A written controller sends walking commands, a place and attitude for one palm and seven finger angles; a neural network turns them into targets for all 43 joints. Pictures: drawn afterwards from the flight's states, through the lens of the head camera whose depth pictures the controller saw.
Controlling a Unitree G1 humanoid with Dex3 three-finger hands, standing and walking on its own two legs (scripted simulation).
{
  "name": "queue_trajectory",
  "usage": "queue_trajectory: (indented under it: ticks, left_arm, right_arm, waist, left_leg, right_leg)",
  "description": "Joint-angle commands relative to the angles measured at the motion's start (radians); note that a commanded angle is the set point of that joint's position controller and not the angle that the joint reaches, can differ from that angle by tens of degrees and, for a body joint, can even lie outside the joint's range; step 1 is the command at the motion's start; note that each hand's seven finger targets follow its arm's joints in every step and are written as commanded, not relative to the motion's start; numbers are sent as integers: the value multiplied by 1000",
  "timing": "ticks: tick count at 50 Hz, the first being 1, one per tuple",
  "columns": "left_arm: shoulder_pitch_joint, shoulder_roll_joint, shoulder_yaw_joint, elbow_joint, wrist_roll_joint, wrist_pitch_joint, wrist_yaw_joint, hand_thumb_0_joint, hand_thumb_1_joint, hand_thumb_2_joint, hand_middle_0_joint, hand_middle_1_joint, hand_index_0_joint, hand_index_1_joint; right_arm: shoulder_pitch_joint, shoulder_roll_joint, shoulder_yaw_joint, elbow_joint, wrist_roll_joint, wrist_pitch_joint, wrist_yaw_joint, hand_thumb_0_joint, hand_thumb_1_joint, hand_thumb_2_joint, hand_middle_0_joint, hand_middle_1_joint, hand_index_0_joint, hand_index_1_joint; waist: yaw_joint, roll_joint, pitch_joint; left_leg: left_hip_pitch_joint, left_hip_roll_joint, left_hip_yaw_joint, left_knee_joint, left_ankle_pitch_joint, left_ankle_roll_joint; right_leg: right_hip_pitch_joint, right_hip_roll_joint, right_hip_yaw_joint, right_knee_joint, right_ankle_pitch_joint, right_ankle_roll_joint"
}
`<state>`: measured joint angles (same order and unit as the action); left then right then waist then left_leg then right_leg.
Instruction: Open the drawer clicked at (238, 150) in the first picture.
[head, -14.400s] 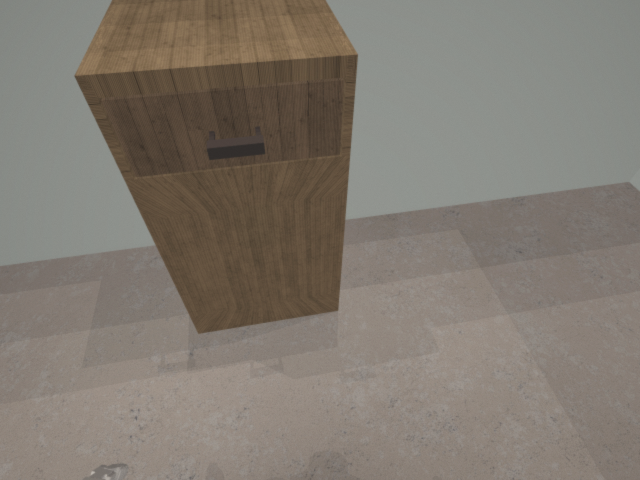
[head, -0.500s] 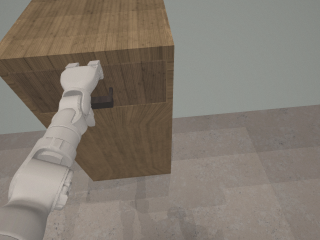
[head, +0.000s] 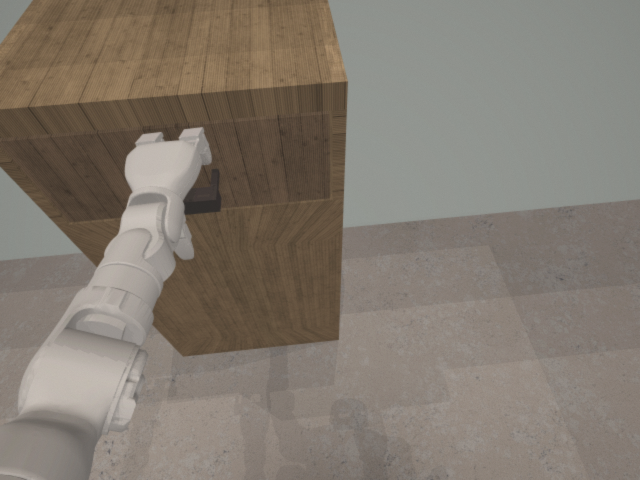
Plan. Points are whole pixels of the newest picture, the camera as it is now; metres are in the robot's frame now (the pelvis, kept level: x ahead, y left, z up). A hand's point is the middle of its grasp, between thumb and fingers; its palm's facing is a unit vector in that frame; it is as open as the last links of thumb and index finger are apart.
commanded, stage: lower the fingers behind the handle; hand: left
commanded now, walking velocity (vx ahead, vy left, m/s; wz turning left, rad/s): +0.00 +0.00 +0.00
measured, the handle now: (183, 190) +0.53 +0.19 +0.03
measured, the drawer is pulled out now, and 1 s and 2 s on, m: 0.00 0.00 0.00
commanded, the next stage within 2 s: close the thumb around the handle in 1.20 s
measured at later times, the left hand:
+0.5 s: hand (181, 216) +0.47 +0.19 +0.04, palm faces -0.03 -0.03 -1.00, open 13.8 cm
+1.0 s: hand (184, 222) +0.48 +0.19 +0.02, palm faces -0.02 -0.03 -1.00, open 13.8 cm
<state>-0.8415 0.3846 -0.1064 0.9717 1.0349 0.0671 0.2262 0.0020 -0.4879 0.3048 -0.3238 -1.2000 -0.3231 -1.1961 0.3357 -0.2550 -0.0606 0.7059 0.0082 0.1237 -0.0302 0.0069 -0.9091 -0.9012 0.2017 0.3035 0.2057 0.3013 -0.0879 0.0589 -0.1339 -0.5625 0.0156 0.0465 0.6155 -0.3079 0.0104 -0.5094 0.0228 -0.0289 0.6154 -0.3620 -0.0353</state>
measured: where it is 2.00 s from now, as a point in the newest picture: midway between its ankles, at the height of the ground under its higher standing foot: outside the picture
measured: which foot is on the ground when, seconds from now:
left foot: down 0.00-1.00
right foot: down 0.00-1.00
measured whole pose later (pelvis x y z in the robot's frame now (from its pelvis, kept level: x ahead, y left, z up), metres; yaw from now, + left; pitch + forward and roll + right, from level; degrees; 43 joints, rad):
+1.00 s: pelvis -0.01 +0.01 -0.02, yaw +0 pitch +19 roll -1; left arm -0.86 0.38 -0.09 1.09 1.08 0.07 0.36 0.00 -0.49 0.30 -0.32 -1.20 -0.32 -1.20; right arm 0.37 -0.24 -0.07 0.73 -0.01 0.09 -0.02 0.01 -0.91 -0.90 0.20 0.30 0.21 0.30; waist -0.12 0.06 -0.15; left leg -0.74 0.02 0.04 0.76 -0.35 0.02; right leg -0.67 0.03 -0.03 0.73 -0.39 -0.02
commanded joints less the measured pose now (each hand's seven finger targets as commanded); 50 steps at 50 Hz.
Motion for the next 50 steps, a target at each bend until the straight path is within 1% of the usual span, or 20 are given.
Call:
queue_trajectory:
  ticks: [1,2,4,6,8,13,16,19,22,25,30,33,34,35,36,40,43,46,47,50]
  left_arm:
    - [-436,223,55,-155,6,20,46,0,-500,300,-300,-1200,-300,-1200]
    - [-443,248,73,-149,7,21,49,0,-500,300,-300,-1200,-300,-1200]
    - [-471,226,47,-160,12,18,50,0,-500,300,-300,-1200,-300,-1200]
    - [-505,247,60,-188,14,-2,51,0,-500,300,-300,-1200,-300,-1200]
    - [-471,233,60,-193,15,-17,53,0,-500,300,-300,-1200,-300,-1200]
    - [-438,190,37,-155,15,-22,68,0,-500,300,-300,-1200,-300,-1200]
    - [-459,195,49,-187,18,-28,83,0,-500,300,-300,-1200,-300,-1200]
    - [-430,196,55,-140,25,-13,100,0,-500,300,-300,-1200,-300,-1200]
    - [-464,177,37,-145,32,-8,116,0,-500,300,-300,-1200,-300,-1200]
    - [-475,215,70,-140,30,-7,124,0,-500,300,-300,-1200,-300,-1200]
    - [-455,211,60,-77,33,5,124,0,-500,300,-300,-1200,-300,-1200]
    - [-454,219,66,-91,37,-10,124,0,-500,300,-300,-1200,-300,-1200]
    - [-430,193,50,-78,35,-9,124,0,-500,300,-300,-1200,-300,-1200]
    - [-433,185,52,-63,32,-12,123,0,-500,300,-300,-1200,-300,-1200]
    - [-436,205,62,-63,34,-16,126,0,-500,300,-300,-1200,-300,-1200]
    - [-467,190,54,-86,42,-30,145,0,-500,300,-300,-1200,-300,-1200]
    - [-502,231,80,-98,53,-29,171,0,-500,300,-300,-1200,-300,-1200]
    - [-518,197,61,-101,49,-9,183,0,-500,300,-300,-1200,-300,-1200]
    - [-485,215,78,-75,48,2,182,0,-500,300,-300,-1200,-300,-1200]
    - [-486,165,42,-64,34,19,165,0,-500,300,-300,-1200,-300,-1200]
  right_arm:
    - [65,-147,-44,-74,5,-14,-3,0,-900,-900,200,300,200,300]
    - [65,-148,-43,-73,6,-14,-6,0,-900,-900,200,300,200,300]
    - [68,-144,-43,-74,6,-17,-9,0,-900,-900,200,300,200,300]
    - [79,-144,-47,-70,4,-20,-12,0,-900,-900,200,300,200,300]
    - [85,-139,-49,-70,-2,-22,-11,0,-900,-900,200,300,200,300]
    - [91,-141,-52,-64,-1,-22,-3,0,-900,-900,200,300,200,300]
    - [98,-140,-59,-61,-6,-24,1,0,-900,-900,200,300,200,300]
    - [94,-139,-55,-59,-6,-22,2,0,-900,-900,200,300,200,300]
    - [96,-138,-56,-56,-7,-25,2,0,-900,-900,200,300,200,300]
    - [103,-143,-54,-51,-11,-27,1,0,-900,-900,200,300,200,300]
    - [103,-144,-50,-50,-8,-31,-5,0,-900,-900,200,300,200,300]
    - [118,-142,-53,-51,-10,-36,-6,0,-900,-900,200,300,200,300]
    - [116,-140,-53,-54,-9,-36,-5,0,-900,-900,200,300,200,300]
    - [121,-141,-53,-49,-10,-37,-4,0,-900,-900,200,300,200,300]
    - [127,-144,-53,-47,-10,-39,-5,0,-900,-900,200,300,200,300]
    - [132,-141,-54,-45,-14,-46,-2,0,-900,-900,200,300,200,300]
    - [138,-142,-56,-43,-15,-49,-3,0,-900,-900,200,300,200,300]
    - [147,-141,-60,-31,-18,-51,2,0,-900,-900,200,300,200,300]
    - [148,-142,-59,-29,-17,-49,3,0,-900,-900,200,300,200,300]
    - [146,-143,-57,-31,-16,-46,6,0,-900,-900,200,300,200,300]
  waist:
    - [-13,-86,-361]
    - [-12,-93,-355]
    - [-21,-64,-358]
    - [-25,-45,-395]
    - [-18,-17,-414]
    - [-27,-39,-370]
    - [-24,-17,-425]
    - [-24,-40,-379]
    - [-34,-18,-388]
    - [-32,-26,-413]
    - [-42,-41,-371]
    - [-39,-29,-404]
    - [-40,-17,-395]
    - [-46,-48,-386]
    - [-47,-46,-386]
    - [-48,-5,-401]
    - [-49,10,-426]
    - [-57,22,-461]
    - [-47,16,-463]
    - [-53,-7,-447]
  left_leg:
    - [219,-45,1,6,436,44]
    - [207,-46,2,3,410,46]
    - [217,-46,-1,4,400,46]
    - [236,-45,-5,15,423,47]
    - [261,-44,-7,29,467,46]
    - [236,-40,-14,40,456,42]
    - [260,-39,-16,55,485,42]
    - [219,-39,-14,54,444,41]
    - [228,-37,-19,60,435,41]
    - [220,-37,-21,68,448,40]
    - [165,-40,-14,68,373,42]
    - [172,-38,-18,79,385,42]
    - [176,-38,-18,80,385,41]
    - [168,-36,-20,83,384,42]
    - [158,-33,-19,86,376,43]
    - [160,-33,-25,99,370,40]
    - [159,-32,-30,108,356,40]
    - [200,-26,-35,116,399,37]
    - [196,-26,-35,117,405,36]
    - [190,-27,-34,110,417,37]
  right_leg:
    - [170,15,17,-40,544,14]
    - [171,15,20,-44,525,15]
    - [154,16,20,-44,502,13]
    - [155,15,26,-35,512,12]
    - [144,17,22,-25,532,9]
    - [91,23,13,-17,496,8]
    - [96,23,19,-6,516,9]
    - [78,26,11,-5,482,7]
    - [51,28,12,-1,455,5]
    - [67,28,13,8,472,4]
    - [50,27,17,2,432,7]
    - [47,27,19,16,436,8]
    - [32,28,15,15,426,6]
    - [26,31,12,14,424,7]
    - [19,30,16,19,421,9]
    - [-15,34,12,32,388,3]
    - [-28,36,13,41,364,3]
    - [-42,39,6,47,380,4]
    - [-36,40,4,47,383,3]
    - [-20,41,3,39,403,4]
